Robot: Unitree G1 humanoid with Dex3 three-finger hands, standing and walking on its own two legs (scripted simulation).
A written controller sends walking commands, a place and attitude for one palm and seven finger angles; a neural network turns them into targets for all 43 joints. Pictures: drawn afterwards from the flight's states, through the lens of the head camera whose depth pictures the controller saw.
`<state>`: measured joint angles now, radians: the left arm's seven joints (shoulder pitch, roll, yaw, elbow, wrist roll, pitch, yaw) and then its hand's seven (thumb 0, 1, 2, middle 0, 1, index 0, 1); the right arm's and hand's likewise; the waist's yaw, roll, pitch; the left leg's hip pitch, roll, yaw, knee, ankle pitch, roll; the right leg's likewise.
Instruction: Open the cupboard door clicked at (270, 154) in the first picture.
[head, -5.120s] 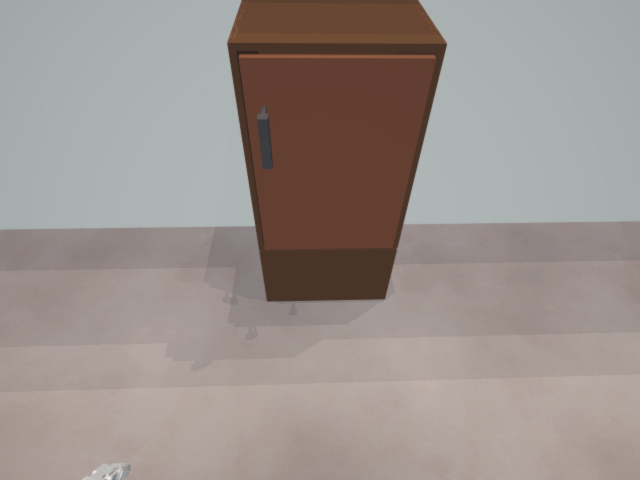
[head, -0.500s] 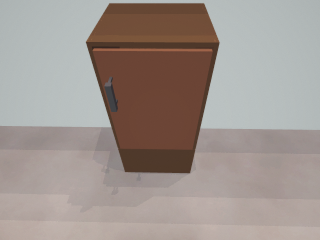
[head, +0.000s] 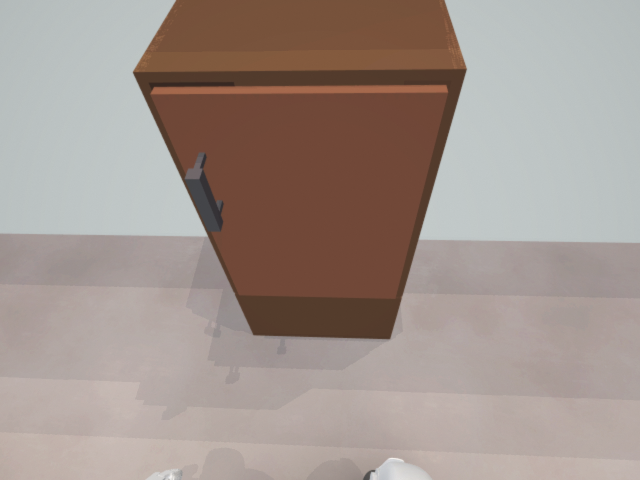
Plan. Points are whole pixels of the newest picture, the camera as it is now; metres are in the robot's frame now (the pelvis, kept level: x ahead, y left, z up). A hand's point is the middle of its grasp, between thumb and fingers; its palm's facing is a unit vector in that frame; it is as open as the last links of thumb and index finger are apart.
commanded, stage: come to a stop and stand still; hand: left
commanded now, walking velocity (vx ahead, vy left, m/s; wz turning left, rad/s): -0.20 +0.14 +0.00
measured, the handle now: (208, 193) +0.54 +0.22 -0.01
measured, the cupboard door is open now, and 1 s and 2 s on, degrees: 0 0 0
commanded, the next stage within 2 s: look again from close up in 0.84 s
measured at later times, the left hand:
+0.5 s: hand out of the picture +0.01 +0.24 -0.16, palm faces +0.07 -0.96 -0.28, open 7.3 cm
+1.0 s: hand out of the picture -0.01 +0.22 -0.15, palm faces -0.02 -0.97 -0.23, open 7.3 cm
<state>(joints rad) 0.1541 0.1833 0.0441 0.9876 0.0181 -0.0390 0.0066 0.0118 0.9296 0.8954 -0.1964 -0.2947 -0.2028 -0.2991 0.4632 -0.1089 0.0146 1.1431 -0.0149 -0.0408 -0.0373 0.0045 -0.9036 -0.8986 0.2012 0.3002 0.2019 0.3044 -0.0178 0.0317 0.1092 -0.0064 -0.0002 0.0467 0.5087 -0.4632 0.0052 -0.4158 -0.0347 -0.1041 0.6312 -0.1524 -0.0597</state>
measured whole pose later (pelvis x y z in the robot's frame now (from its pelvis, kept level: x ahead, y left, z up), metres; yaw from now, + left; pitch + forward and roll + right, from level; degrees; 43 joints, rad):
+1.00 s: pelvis -0.03 +0.04 +0.02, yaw -1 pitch -1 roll +1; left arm 0.28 0.15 -0.01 1.05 0.02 0.00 0.02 0.01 0.93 0.89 -0.20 -0.30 -0.21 -0.30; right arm 0.35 -0.19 0.01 1.05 -0.02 0.00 -0.02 0.01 -0.91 -0.90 0.20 0.30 0.20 0.30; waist -0.02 0.03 0.01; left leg -0.20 -0.05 0.10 0.41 -0.20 0.06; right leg -0.28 0.00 -0.01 0.47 -0.18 -0.02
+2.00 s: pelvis -0.01 +0.01 -0.07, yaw +3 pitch +15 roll +0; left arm 0.46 0.20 0.21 0.20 -0.31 -0.57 -0.43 0.01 0.54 0.74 -0.23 -0.53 -0.24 -0.53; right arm 0.11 -0.30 -0.07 0.47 0.01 -0.25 -0.01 0.01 -0.91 -0.90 0.20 0.30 0.20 0.30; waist 0.04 -0.05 -0.13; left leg -0.84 -0.01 0.00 1.15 -0.57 0.01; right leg -0.87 0.01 -0.12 1.12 -0.52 -0.08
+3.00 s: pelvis -0.02 +0.05 -0.05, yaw +2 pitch +14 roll -4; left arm 0.05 0.40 0.37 0.33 -0.35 -0.32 -0.50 -0.01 -0.49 0.30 -0.30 -1.18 -0.30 -1.19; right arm 0.26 -0.26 0.06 0.53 0.04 -0.21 -0.05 0.01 -0.90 -0.90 0.20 0.30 0.20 0.31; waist 0.00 0.02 -0.11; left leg -0.79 -0.02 0.00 1.05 -0.50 0.07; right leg -0.78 0.01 -0.11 0.96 -0.42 -0.02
